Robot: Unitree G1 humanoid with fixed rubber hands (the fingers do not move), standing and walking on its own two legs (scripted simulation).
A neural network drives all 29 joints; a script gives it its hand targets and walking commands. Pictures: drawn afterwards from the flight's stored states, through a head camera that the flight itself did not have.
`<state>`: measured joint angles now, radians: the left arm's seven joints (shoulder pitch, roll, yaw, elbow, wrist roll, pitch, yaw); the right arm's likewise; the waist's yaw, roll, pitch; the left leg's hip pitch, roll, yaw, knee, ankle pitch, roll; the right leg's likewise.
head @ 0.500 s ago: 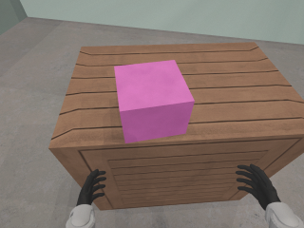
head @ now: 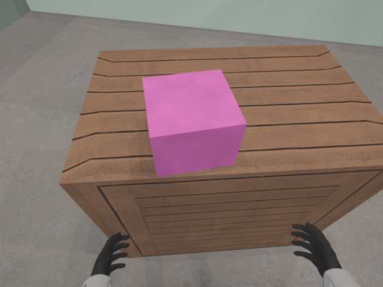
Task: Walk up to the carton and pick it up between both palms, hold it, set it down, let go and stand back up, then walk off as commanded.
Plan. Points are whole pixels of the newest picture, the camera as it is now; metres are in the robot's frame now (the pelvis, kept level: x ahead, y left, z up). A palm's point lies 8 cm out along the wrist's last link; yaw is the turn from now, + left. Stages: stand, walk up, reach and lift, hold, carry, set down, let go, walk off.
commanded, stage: set down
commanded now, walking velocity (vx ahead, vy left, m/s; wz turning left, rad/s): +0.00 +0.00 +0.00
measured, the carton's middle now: (189, 122) +0.46 +0.03 +0.06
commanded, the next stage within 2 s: let go in 0.10 s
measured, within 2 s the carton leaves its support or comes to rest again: neither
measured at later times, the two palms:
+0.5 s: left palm (105, 272) +0.16 +0.21 -0.09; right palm (318, 260) +0.19 -0.24 -0.06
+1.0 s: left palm (85, 260) +0.18 +0.25 -0.07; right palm (324, 261) +0.18 -0.26 -0.07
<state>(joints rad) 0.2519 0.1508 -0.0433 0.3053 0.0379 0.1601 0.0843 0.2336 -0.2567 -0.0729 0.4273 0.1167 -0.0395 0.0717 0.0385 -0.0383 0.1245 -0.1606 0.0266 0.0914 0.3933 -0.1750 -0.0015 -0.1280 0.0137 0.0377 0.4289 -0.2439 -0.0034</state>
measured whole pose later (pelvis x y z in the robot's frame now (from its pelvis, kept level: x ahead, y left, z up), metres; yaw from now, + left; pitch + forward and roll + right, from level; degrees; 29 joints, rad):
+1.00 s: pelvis +0.04 +0.00 +0.00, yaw +0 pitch +0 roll +1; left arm 0.22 0.30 -0.04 0.59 0.04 -0.03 0.01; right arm 0.23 -0.24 -0.07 0.64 0.05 -0.06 0.03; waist 0.04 -0.04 -0.03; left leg -0.16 0.02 0.09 0.39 -0.22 0.00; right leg -0.13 0.01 0.04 0.43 -0.29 -0.01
